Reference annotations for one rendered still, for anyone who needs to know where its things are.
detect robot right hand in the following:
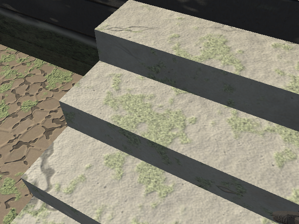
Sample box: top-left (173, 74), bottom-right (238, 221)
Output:
top-left (272, 211), bottom-right (299, 224)

